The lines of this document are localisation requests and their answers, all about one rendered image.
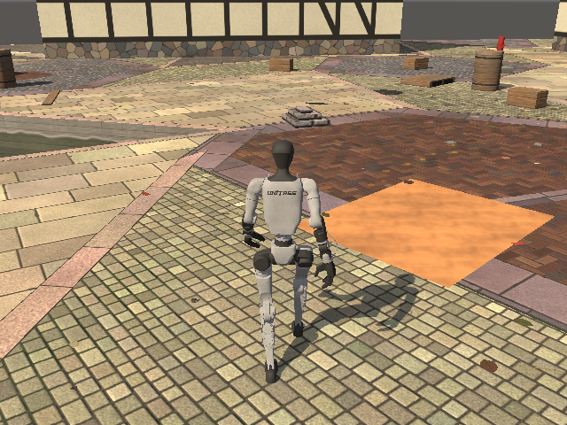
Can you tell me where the left robot foot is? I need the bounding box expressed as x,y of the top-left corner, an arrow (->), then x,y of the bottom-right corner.
265,359 -> 278,383

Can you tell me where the right robot forearm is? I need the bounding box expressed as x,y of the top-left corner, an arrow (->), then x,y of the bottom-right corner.
314,215 -> 333,264

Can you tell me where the robot left thigh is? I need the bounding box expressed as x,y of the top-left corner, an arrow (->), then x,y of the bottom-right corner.
253,249 -> 276,322

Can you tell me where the robot right upper arm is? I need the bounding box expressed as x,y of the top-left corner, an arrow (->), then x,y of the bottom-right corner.
301,178 -> 322,229

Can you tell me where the robot left upper arm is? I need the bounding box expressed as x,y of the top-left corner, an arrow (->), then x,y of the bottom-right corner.
244,178 -> 265,224

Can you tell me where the right robot hand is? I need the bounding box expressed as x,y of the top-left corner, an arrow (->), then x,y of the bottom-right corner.
315,261 -> 336,289

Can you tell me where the left robot forearm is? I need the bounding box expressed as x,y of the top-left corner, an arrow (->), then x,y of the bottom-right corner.
242,212 -> 254,238

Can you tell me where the left robot hand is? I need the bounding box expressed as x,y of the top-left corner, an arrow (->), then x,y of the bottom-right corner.
244,231 -> 265,248

